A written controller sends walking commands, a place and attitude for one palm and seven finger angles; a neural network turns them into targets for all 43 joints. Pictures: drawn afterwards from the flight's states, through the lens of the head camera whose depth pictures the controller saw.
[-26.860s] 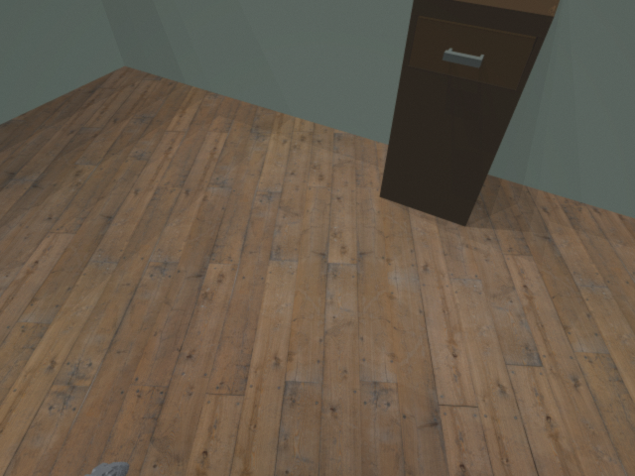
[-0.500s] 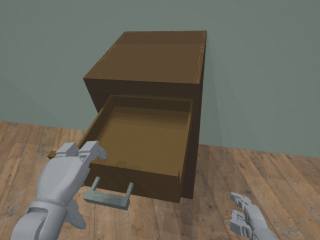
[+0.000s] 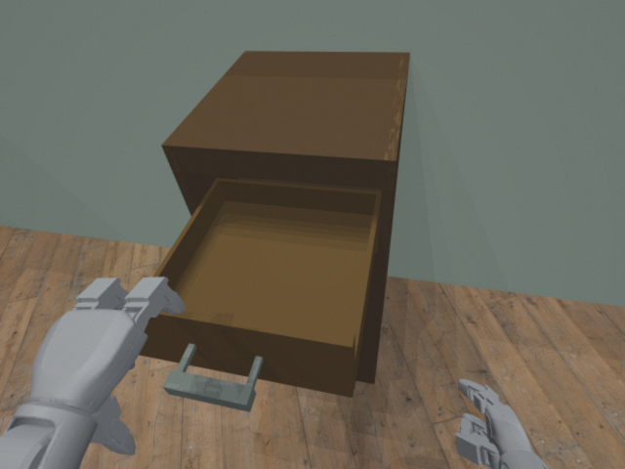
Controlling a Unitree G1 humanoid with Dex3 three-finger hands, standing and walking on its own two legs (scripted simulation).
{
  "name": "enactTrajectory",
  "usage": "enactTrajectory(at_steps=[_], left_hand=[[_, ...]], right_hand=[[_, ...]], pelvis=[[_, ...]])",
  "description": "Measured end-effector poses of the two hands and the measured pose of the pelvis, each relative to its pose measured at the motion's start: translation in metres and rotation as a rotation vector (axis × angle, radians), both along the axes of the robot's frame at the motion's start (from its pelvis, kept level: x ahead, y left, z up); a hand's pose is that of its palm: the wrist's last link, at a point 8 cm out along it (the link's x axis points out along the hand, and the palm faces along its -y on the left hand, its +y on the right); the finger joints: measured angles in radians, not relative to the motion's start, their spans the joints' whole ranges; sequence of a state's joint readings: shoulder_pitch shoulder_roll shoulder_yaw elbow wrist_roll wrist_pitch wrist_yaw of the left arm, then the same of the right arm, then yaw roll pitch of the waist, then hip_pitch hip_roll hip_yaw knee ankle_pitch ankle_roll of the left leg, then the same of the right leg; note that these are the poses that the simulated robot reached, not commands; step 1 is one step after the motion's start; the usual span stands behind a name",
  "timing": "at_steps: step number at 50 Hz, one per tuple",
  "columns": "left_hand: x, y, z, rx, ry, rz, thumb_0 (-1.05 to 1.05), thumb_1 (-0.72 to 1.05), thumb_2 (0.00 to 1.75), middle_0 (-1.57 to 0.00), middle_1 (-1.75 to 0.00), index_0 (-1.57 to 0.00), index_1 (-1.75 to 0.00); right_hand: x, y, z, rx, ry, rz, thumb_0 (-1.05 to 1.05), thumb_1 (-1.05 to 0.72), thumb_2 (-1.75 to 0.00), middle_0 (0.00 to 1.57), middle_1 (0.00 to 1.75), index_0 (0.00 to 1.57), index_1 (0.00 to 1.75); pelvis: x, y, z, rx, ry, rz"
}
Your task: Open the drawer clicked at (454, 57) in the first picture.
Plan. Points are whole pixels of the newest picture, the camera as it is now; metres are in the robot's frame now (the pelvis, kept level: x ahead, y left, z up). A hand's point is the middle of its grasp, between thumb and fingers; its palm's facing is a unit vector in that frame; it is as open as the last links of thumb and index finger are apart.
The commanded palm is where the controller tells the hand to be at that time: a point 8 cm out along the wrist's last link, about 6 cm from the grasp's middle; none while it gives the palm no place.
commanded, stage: draw the hand back to the body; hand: left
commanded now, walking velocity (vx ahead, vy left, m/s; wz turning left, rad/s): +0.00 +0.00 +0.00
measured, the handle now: (216, 373) +0.24 +0.19 -0.03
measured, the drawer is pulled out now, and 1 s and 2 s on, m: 0.30 0.30 0.30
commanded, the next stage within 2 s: step back with the hand held close in 1.08 s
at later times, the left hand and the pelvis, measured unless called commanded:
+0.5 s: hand (123, 331) +0.20 +0.21 +0.16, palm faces +0.34 -0.86 -0.38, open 12.0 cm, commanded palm +0.15 +0.26 +0.18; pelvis +0.02 -0.01 +0.01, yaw +1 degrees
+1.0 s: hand (106, 345) +0.19 +0.22 +0.16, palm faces +0.41 -0.82 -0.40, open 7.8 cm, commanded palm +0.14 +0.27 +0.19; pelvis +0.02 -0.02 +0.01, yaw +2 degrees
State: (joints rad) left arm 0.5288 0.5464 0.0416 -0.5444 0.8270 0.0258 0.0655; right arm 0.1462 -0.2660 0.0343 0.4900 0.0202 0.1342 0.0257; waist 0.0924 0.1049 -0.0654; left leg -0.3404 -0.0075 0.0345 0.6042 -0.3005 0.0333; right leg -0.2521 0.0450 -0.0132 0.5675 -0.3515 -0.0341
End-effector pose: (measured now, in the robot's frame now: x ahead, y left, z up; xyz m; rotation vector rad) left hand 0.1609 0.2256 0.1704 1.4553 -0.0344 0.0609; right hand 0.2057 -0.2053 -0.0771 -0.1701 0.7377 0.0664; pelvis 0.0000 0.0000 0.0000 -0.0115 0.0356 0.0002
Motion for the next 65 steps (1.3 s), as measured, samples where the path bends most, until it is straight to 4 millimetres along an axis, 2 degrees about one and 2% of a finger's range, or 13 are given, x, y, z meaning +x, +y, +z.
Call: enactTrajectory(at_steps=[5,8,10,12,15,19,25,40,49,60,65], left_hand=[[-0.002,0.009,0.003,0.006,0.005,0.027,-0.01,-0.49,0.3,-0.32,-1.2,-0.32,-1.2],[-0.004,0.013,-0.002,-0.547,-0.057,0.067,-0.01,-0.48,0.3,-0.32,-1.19,-0.32,-1.19],[-0.005,0.013,-0.006,-0.799,-0.121,0.09,-0.01,-0.46,0.31,-0.31,-1.18,-0.32,-1.18],[-0.006,0.011,-0.006,-0.947,-0.185,0.092,-0.01,-0.42,0.33,-0.31,-1.16,-0.31,-1.16],[-0.006,0.013,-0.001,-1.037,-0.26,0.078,-0.01,-0.36,0.35,-0.31,-1.11,-0.31,-1.12],[-0.002,0.021,0.006,-1.045,-0.306,0.078,-0.01,-0.25,0.4,-0.3,-1.04,-0.3,-1.04],[0.0,0.028,0.008,-1.018,-0.287,0.106,-0.01,-0.06,0.49,-0.28,-0.92,-0.28,-0.92],[-0.011,0.039,0.011,-0.973,-0.298,0.198,0.0,0.46,0.71,-0.24,-0.58,-0.24,-0.58],[-0.017,0.036,0.008,-0.992,-0.306,0.219,0.01,0.75,0.83,-0.22,-0.39,-0.22,-0.39],[-0.019,0.03,0.011,-0.981,-0.307,0.207,0.01,0.88,0.89,-0.21,-0.31,-0.21,-0.31],[-0.015,0.037,0.026,-0.895,-0.342,0.151,0.01,0.89,0.89,-0.21,-0.3,-0.21,-0.31]], right_hand=[[0.002,0.001,0.0,0.002,0.0,-0.001,0.02,-0.9,-0.9,0.2,0.3,0.19,0.3],[0.001,0.003,0.004,0.007,-0.063,-0.043,0.02,-0.9,-0.9,0.2,0.3,0.19,0.3],[-0.002,0.004,0.009,-0.003,-0.102,-0.066,0.02,-0.9,-0.9,0.2,0.3,0.19,0.3],[-0.007,0.004,0.012,-0.017,-0.122,-0.073,0.02,-0.9,-0.9,0.2,0.3,0.19,0.3],[-0.012,0.003,0.013,-0.037,-0.125,-0.071,0.02,-0.9,-0.9,0.2,0.3,0.2,0.3],[-0.015,-0.001,0.011,-0.047,-0.11,-0.07,0.02,-0.9,-0.9,0.2,0.3,0.2,0.3],[-0.012,-0.01,0.008,-0.047,-0.096,-0.089,0.02,-0.9,-0.9,0.2,0.3,0.2,0.3],[0.005,-0.019,0.012,-0.043,-0.11,-0.101,0.02,-0.9,-0.9,0.2,0.3,0.2,0.3],[0.004,-0.02,0.012,-0.038,-0.111,-0.088,0.02,-0.9,-0.9,0.2,0.3,0.2,0.3],[-0.006,-0.026,0.008,-0.034,-0.096,-0.098,0.02,-0.9,-0.9,0.2,0.3,0.2,0.3],[-0.014,-0.032,0.006,-0.045,-0.062,-0.099,0.02,-0.9,-0.9,0.2,0.3,0.2,0.3]], pelvis=[[0.002,0.001,0.0,0.0,0.004,0.001],[0.002,0.002,0.001,0.002,-0.031,0.008],[0.005,0.001,0.002,0.006,-0.044,0.011],[0.008,-0.001,0.003,0.008,-0.052,0.016],[0.012,-0.003,0.005,0.008,-0.061,0.023],[0.016,-0.005,0.006,0.007,-0.066,0.027],[0.018,-0.005,0.008,0.009,-0.06,0.023],[0.019,-0.012,0.01,0.013,-0.063,0.029],[0.015,-0.017,0.011,0.016,-0.074,0.035],[0.012,-0.022,0.011,0.016,-0.08,0.034],[0.008,-0.022,0.01,0.003,-0.05,0.039]])
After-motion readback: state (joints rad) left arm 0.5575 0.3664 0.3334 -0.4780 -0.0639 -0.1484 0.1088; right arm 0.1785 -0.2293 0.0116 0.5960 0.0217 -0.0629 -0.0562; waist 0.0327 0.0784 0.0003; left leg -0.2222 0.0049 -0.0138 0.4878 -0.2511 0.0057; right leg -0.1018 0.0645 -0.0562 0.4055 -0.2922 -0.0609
